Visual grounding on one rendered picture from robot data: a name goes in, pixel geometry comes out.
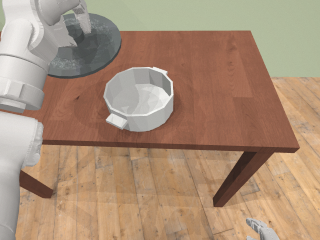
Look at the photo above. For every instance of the pot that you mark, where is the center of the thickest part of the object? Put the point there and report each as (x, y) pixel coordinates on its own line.
(139, 99)

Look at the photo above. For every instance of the left robot forearm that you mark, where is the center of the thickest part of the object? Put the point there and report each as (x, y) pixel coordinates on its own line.
(27, 47)

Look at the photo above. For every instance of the right robot hand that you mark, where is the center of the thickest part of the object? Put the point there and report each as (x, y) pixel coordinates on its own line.
(261, 228)

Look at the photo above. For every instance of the robot left upper arm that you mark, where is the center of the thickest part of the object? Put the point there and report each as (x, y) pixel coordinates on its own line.
(20, 147)

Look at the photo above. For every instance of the table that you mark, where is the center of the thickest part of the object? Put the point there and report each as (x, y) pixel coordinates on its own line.
(223, 100)

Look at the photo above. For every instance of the knob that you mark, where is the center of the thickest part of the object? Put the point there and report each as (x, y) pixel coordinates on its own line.
(76, 32)

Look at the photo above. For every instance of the lid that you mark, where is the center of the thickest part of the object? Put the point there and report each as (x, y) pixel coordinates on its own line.
(98, 49)

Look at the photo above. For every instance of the left robot hand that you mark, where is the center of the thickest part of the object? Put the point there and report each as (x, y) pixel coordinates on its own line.
(60, 31)

